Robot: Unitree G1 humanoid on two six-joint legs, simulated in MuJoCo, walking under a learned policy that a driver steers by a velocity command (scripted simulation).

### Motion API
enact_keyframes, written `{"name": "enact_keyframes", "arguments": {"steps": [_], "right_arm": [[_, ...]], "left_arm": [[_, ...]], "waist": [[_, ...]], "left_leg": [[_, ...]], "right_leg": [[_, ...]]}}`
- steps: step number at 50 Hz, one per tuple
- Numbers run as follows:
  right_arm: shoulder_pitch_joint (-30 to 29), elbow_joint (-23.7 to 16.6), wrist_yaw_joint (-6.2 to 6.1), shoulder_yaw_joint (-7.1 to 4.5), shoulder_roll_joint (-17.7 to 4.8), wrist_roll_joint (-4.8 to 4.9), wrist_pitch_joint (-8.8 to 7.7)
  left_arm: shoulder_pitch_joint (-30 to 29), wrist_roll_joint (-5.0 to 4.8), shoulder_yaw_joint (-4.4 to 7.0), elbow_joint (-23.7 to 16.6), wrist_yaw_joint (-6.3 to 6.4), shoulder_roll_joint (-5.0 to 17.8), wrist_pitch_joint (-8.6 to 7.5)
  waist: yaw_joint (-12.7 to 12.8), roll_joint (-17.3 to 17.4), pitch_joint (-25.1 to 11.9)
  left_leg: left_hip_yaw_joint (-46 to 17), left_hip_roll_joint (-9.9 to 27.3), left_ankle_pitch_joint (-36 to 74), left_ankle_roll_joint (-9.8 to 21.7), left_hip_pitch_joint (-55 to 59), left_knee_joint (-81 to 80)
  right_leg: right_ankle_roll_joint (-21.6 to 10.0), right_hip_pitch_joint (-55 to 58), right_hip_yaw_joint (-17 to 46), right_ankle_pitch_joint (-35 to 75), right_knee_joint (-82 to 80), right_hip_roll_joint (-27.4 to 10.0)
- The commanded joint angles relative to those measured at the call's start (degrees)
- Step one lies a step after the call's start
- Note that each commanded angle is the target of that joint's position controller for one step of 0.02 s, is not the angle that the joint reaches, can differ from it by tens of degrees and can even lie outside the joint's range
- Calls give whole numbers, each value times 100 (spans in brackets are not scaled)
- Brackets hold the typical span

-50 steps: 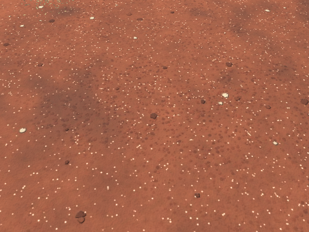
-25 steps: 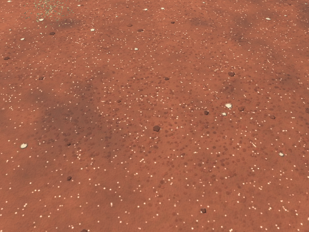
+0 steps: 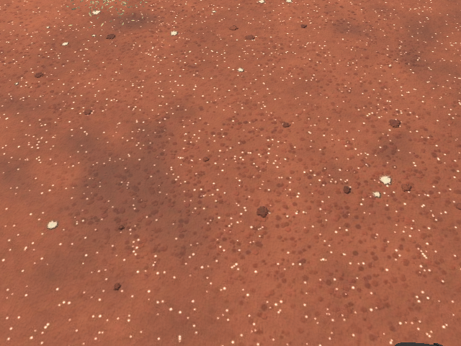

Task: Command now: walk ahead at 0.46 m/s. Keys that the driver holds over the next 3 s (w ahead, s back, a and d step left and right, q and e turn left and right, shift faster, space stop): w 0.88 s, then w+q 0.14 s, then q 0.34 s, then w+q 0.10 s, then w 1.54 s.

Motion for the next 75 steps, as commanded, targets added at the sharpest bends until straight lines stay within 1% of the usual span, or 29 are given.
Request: {"name": "enact_keyframes", "arguments": {"steps": [1,3,5,6,7,8,10,12,15,22,28,31,33,34,35,36,39,43,53,56,59,60,61,62,63,64,68,72,75], "right_arm": [[-693,-535,89,-50,-414,17,-110],[-135,-439,92,-175,-678,2,-124],[1730,96,15,-425,-1111,4,-81],[2537,266,-23,-539,-1620,-152,-58],[2578,319,4,-434,-1392,-113,-51],[2026,267,24,-313,-1061,-62,-102],[1083,91,51,-187,-671,-147,-191],[811,109,95,-99,-399,-232,-251],[1125,266,22,-115,-581,-201,-260],[1957,473,-206,-136,-821,-136,-191],[2560,746,-236,-189,-902,-78,-29],[2375,707,-251,-253,-1042,-73,61],[2230,565,-244,-149,-818,-130,100],[2872,474,-170,43,-193,-174,-6],[2764,537,-144,63,-222,-112,-163],[2206,377,-121,-87,-767,63,-276],[1646,262,-211,-174,-742,-10,-240],[1653,217,-239,-158,-416,-81,-18],[-48,-384,-1,-50,-273,-69,-29],[77,-554,143,-125,-492,-120,-47],[1686,-241,144,-456,-1180,-152,-56],[1993,-280,19,-559,-1734,-213,7],[1886,-459,24,-486,-1765,-227,12],[1806,-583,15,-431,-1451,-202,73],[1371,-699,-14,-372,-1195,-150,96],[1044,-760,-40,-324,-1024,-106,131],[830,-898,-121,-349,-1077,-250,201],[921,-1013,-278,-383,-1133,-77,257],[1006,-1027,-343,-371,-1139,-104,252]], "left_arm": [[123,-53,220,-120,45,1011,5],[-47,-27,281,-184,44,1159,60],[-183,46,223,-293,42,1026,140],[425,67,49,-398,-19,386,80],[401,-18,-24,-343,-65,207,-88],[-148,-186,120,-530,-98,718,-222],[-809,-205,185,-718,-31,875,-296],[-586,-95,237,-648,25,704,-136],[-776,-56,250,-755,52,576,18],[-2350,3,229,-1272,-54,533,-57],[-3206,-68,139,-1644,-250,568,-124],[-2695,-80,244,-1599,-301,872,-170],[-801,-24,507,-1061,-237,1420,-171],[68,61,662,-879,-204,2015,-128],[128,11,529,-835,-213,1637,-101],[-365,-28,411,-906,-202,1297,-115],[-1474,96,226,-1125,-224,730,-167],[-1277,86,256,-958,-195,908,-203],[-619,79,273,-654,23,1049,-98],[-813,35,327,-722,117,1248,79],[-916,30,339,-935,224,1314,227],[-524,285,209,-1138,187,909,164],[-96,217,43,-1210,84,525,14],[-466,37,179,-1222,7,1055,-71],[-973,-87,203,-1377,21,1111,-69],[-1184,-37,231,-1362,107,1098,-1],[-1096,109,306,-1532,266,991,285],[-1559,124,292,-1747,233,928,277],[-1902,84,278,-1877,149,938,165]], "waist": [[-251,-594,675],[-639,-766,176],[-1515,-698,-937],[-1313,555,-1892],[-1255,1248,-2402],[-1177,947,-1508],[-797,135,-440],[-426,275,-287],[-350,220,-23],[-758,100,254],[-968,89,440],[-568,337,57],[265,192,-1184],[138,-1088,-2169],[172,-1473,-2508],[138,-1194,-1676],[-406,-567,-429],[-636,-537,-130],[-184,-366,368],[-396,-619,83],[-1157,-301,-859],[-872,996,-1593],[-652,1428,-2676],[-893,570,-2725],[-853,268,-1948],[-703,-261,-1258],[-335,237,-877],[-485,431,-984],[-625,624,-813]], "left_leg": [[11,-93,-18,206,69,-347],[199,-379,-339,395,1002,-327],[26,-331,-514,735,3592,-201],[-2459,1169,-1746,1540,5785,-513],[-4615,1826,-2617,1887,6034,-1794],[-4098,1614,-2875,1565,5304,-1992],[-2497,1225,-1786,1236,3452,-2243],[-1692,873,-1142,1102,2516,-2505],[-1259,784,-928,1238,2123,-2859],[-565,563,-307,1013,2631,-2977],[-532,968,107,959,3840,-2503],[-485,1051,1850,788,4167,-1741],[-73,525,2289,482,3154,538],[220,-382,-29,16,723,2902],[-569,-796,-3253,5,-224,3927],[-804,-409,-3071,149,-784,4351],[-525,338,-1798,202,-196,3434],[-428,473,-1265,35,-7,2647],[-113,40,678,116,-111,-69],[122,-240,40,288,260,-191],[34,-562,971,641,2481,-788],[-1752,774,3484,1292,4317,-217],[-4026,1906,4034,2469,5652,-699],[-3485,1570,3156,2207,5255,-879],[-2749,1255,2426,1904,4487,-1019],[-2258,967,1913,1637,3515,-1257],[-1890,541,1386,1515,1829,-1654],[-2217,332,-1724,1347,1865,-2036],[-2355,342,-2304,1185,1968,-2129]], "right_leg": [[-793,-418,537,2500,-111,-1667],[-667,-201,410,4334,661,-1686],[-361,-1210,102,4673,3002,-1238],[-11,-3396,-50,2220,5308,-382],[29,-4242,695,-1326,6625,210],[-117,-4833,998,-1172,7127,-164],[-250,-4629,709,-189,6619,-756],[-268,-3921,748,211,6073,-1044],[-140,-4065,639,496,5447,-1138],[105,-4554,338,2514,3005,-883],[-36,-4751,300,2059,2108,-694],[-283,-3811,80,1383,1918,-396],[-716,-1011,319,1535,2063,-575],[-1652,1466,2856,757,1900,-2113],[-1873,1803,4482,241,948,-2498],[-1532,1162,3722,39,851,-2268],[-1122,-1191,1896,1128,325,-1641],[-1236,-1879,1258,1682,-171,-1478],[-790,-1033,-228,2712,-119,-1410],[-564,-510,-411,4526,817,-1560],[-21,-1049,-670,4624,3544,-1037],[364,-2813,-719,1001,5642,-385],[538,-4252,265,-2310,7296,453],[404,-4434,929,-2003,7530,29],[318,-4700,795,-1524,7230,-190],[348,-4670,690,-1151,6763,-414],[413,-3765,656,-611,5620,-444],[502,-3964,729,257,4312,-416],[515,-3918,732,689,3421,-377]]}}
